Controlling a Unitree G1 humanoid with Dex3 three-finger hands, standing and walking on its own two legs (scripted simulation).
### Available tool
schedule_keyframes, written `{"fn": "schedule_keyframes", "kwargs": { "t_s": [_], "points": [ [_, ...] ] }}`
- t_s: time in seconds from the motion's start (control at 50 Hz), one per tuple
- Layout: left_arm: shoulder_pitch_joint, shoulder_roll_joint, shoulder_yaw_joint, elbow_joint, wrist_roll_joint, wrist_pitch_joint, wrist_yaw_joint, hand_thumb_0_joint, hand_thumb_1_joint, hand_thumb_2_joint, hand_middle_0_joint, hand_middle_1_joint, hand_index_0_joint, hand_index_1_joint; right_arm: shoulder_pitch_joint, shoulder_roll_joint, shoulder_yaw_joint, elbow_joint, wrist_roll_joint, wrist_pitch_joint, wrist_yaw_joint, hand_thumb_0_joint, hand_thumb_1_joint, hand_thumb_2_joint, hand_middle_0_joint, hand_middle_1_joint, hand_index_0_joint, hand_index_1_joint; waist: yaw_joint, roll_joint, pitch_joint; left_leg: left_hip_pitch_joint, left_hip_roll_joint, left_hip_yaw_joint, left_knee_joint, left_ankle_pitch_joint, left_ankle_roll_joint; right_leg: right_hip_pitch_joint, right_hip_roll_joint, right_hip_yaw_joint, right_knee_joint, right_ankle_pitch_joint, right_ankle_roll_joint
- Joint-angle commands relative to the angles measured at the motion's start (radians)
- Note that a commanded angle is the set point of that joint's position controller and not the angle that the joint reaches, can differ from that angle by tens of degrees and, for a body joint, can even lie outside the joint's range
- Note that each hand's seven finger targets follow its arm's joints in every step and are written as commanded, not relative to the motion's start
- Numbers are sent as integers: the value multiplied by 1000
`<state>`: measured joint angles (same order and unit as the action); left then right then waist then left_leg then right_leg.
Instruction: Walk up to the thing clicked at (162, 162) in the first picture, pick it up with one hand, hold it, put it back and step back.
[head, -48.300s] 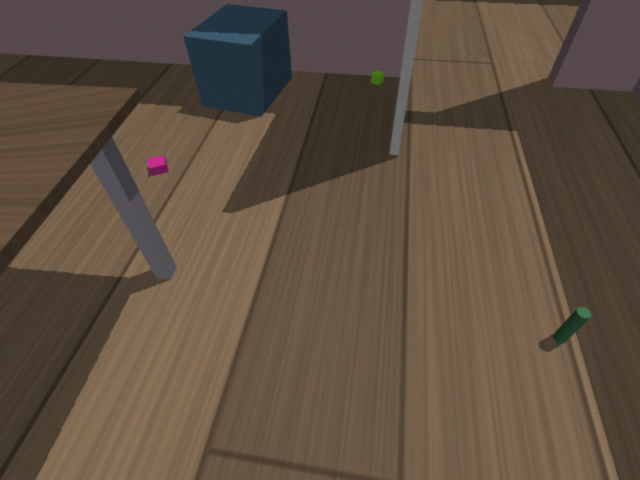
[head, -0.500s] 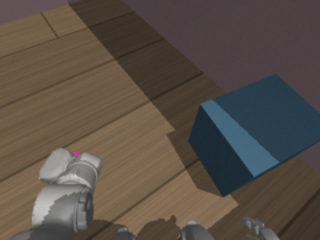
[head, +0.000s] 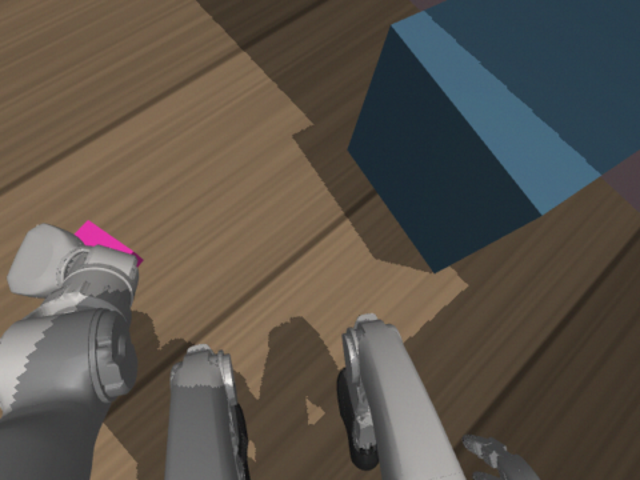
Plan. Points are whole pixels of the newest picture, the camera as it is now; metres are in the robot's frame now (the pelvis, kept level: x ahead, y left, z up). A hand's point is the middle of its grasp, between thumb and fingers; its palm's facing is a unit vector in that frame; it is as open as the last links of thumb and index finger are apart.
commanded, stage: crouch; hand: left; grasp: from above
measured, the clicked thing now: (95, 263) +0.43 +0.27 -0.18
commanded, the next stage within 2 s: lower in 1.08 s
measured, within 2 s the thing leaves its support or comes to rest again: neither
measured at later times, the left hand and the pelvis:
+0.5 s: hand (109, 280) +0.42 +0.28 -0.26, palm faces -0.06 -0.43 -0.90, open 10.3 cm; pelvis -0.02 +0.00 -0.13, yaw -1 degrees
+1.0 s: hand (115, 283) +0.43 +0.30 -0.32, palm faces -0.08 -0.43 -0.90, open 10.3 cm; pelvis -0.02 +0.00 -0.17, yaw -2 degrees
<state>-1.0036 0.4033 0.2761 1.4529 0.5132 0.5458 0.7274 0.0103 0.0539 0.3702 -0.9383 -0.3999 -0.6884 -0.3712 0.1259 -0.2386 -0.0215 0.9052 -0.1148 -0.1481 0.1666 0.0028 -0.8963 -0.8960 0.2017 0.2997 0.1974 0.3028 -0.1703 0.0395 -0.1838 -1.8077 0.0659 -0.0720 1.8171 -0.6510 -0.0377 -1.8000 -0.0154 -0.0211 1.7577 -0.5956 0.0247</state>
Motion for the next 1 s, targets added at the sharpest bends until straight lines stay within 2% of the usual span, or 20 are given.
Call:
{"fn": "schedule_keyframes", "kwargs": {
  "t_s": [0.0, 0.02, 0.08, 0.14, 0.26, 0.32, 0.38, 0.4, 0.46, 0.48, 0.5, 0.56, 0.6, 0.68, 0.7, 0.76, 0.84, 0.86, 0.9, 0.98],
  "points": [
    [-408, 218, -9, -95, 36, -10, 43, 0, 556, 560, -1048, -368, -1018, -403, 168, -223, -63, -27, 3, -24, -2, 0, -893, -900, 199, 299, 200, 299, -34, 159, -669, 376, -29, 42, -112, 210, 0, 260, 29, -68, -108, 198, -42],
    [-416, 235, 3, -86, 35, -10, 45, 0, 542, 570, -1042, -371, -1009, -410, 161, -225, -61, -37, -1, -24, 2, 0, -893, -900, 199, 299, 199, 299, -47, 146, -663, 341, -35, 45, -90, 182, 7, 240, 27, -64, -98, 170, -38],
    [-440, 286, 44, -61, 37, -9, 58, 0, 552, 590, -1062, -354, -1022, -399, 167, -231, -54, -31, -5, -26, 11, 0, -894, -901, 199, 299, 199, 299, -36, 177, -670, 290, -38, 47, -41, 169, 7, 186, 21, -61, -42, 160, -36],
    [-460, 296, 57, -25, 39, -8, 60, 0, 595, 612, -1098, -358, -1056, -407, 166, -243, -55, -36, -9, -26, 28, 0, -894, -901, 199, 299, 199, 299, -49, 156, -655, 223, -40, 53, 17, 147, 13, 139, 25, -67, -2, 140, -31],
    [-490, 389, 88, -31, 85, -11, 36, 0, 662, 623, -1138, -371, -1098, -418, 192, -263, -61, -36, -9, -31, 60, 0, -895, -900, 199, 299, 199, 299, -47, 195, -680, 166, -45, 64, 101, 145, 18, 99, 23, -68, 77, 136, -27],
    [-519, 404, 88, -51, 98, -12, 24, 0, 674, 596, -1149, -348, -1109, -394, 205, -278, -71, -36, -2, -38, 73, 0, -896, -900, 199, 299, 199, 299, -54, 212, -695, 146, -45, 64, 132, 134, 22, 77, 21, -70, 107, 127, -27],
    [-505, 393, 97, -35, 91, -11, 12, 0, 676, 585, -1149, -342, -1109, -388, 226, -291, -80, -37, 2, -42, 84, 0, -896, -900, 199, 299, 199, 299, -53, 202, -706, 132, -42, 66, 157, 163, 20, 77, 23, -78, 145, 166, -27],
    [-516, 390, 91, -15, 94, -7, 8, 0, 669, 569, -1137, -346, -1101, -387, 225, -293, -81, -33, 1, -45, 87, 0, -898, -900, 199, 299, 199, 299, -71, 198, -688, 131, -42, 59, 165, 150, 23, 52, 22, -81, 154, 158, -28],
    [-514, 401, 102, 10, 89, -11, 9, 0, 685, 577, -1158, -334, -1118, -380, 224, -306, -86, -29, 3, -50, 90, 0, -899, -901, 199, 299, 199, 299, -61, 198, -672, 86, -42, 66, 187, 128, 27, 28, 25, -80, 173, 133, -29],
    [-526, 410, 106, 15, 98, -16, 12, 0, 687, 597, -1152, -359, -1114, -404, 232, -302, -81, -27, 0, -52, 92, 0, -900, -901, 199, 299, 199, 299, -76, 182, -663, 61, -44, 68, 202, 123, 30, 26, 25, -79, 177, 129, -26],
    [-520, 418, 117, 24, 98, -20, 15, 0, 708, 632, -1180, -358, -1135, -410, 242, -299, -79, -29, -1, -51, 96, 0, -899, -901, 199, 299, 199, 299, -69, 164, -661, 46, -44, 74, 212, 142, 29, 47, 28, -77, 182, 149, -23],
    [-543, 445, 128, 48, 110, -29, 17, 0, 794, 614, -1224, -386, -1192, -425, 250, -298, -70, -13, -13, -56, 105, 0, -902, -901, 199, 299, 199, 299, -85, 150, -624, 4, -46, 78, 246, 150, 35, 34, 24, -76, 206, 160, -20],
    [-545, 467, 143, 64, 119, -34, 19, 0, 804, 638, -1248, -376, -1207, -422, 254, -306, -69, -10, -14, -61, 109, 0, -903, -901, 199, 299, 199, 299, -76, 175, -636, 19, -44, 78, 256, 157, 31, 19, 24, -76, 221, 165, -23],
    [-547, 509, 140, 80, 158, -46, 6, 0, 790, 597, -1210, -403, -1184, -435, 246, -311, -60, 14, -32, -69, 119, 0, -905, -901, 200, 299, 200, 299, -96, 164, -580, -31, -51, 79, 289, 133, 43, 4, 19, -88, 242, 141, -16],
    [-536, 521, 146, 84, 162, -49, 7, 0, 806, 585, -1227, -389, -1200, -422, 247, -320, -60, 4, -31, -73, 120, 0, -904, -900, 199, 299, 199, 299, -80, 181, -606, -28, -50, 82, 292, 130, 41, 13, 24, -86, 241, 135, -18],
    [-540, 535, 165, 67, 171, -58, 14, 0, 825, 595, -1243, -387, -1214, -421, 254, -322, -58, 6, -39, -72, 128, 0, -905, -901, 199, 299, 199, 299, -78, 229, -622, 13, -47, 66, 283, 145, 31, -13, 17, -102, 269, 144, -24],
    [-543, 496, 141, 106, 161, -57, 3, 0, 819, 595, -1229, -401, -1203, -433, 259, -330, -48, 22, -51, -77, 141, 0, -907, -901, 200, 299, 200, 299, -122, 215, -547, 6, -44, 50, 305, 137, 32, -58, 22, -125, 294, 148, -25],
    [-549, 530, 160, 57, 162, -66, 10, 0, 815, 607, -1229, -405, -1200, -439, 271, -330, -45, 22, -51, -79, 143, 0, -906, -901, 200, 299, 200, 299, -101, 231, -587, 9, -45, 56, 306, 157, 30, -26, 23, -121, 293, 160, -25],
    [-545, 545, 158, 81, 164, -58, 12, 0, 814, 576, -1216, -417, -1197, -442, 249, -337, -43, 28, -60, -79, 150, 0, -909, -901, 200, 299, 200, 299, -110, 223, -565, -18, -49, 62, 319, 150, 38, -18, 20, -127, 296, 161, -18],
    [-529, 565, 169, 56, 174, -67, 3, 0, 818, 608, -1235, -394, -1204, -430, 267, -335, -33, 20, -51, -78, 156, 0, -909, -902, 200, 299, 199, 299, -102, 257, -592, -10, -48, 57, 327, 153, 34, -32, 24, -124, 309, 157, -26]
  ]
}}
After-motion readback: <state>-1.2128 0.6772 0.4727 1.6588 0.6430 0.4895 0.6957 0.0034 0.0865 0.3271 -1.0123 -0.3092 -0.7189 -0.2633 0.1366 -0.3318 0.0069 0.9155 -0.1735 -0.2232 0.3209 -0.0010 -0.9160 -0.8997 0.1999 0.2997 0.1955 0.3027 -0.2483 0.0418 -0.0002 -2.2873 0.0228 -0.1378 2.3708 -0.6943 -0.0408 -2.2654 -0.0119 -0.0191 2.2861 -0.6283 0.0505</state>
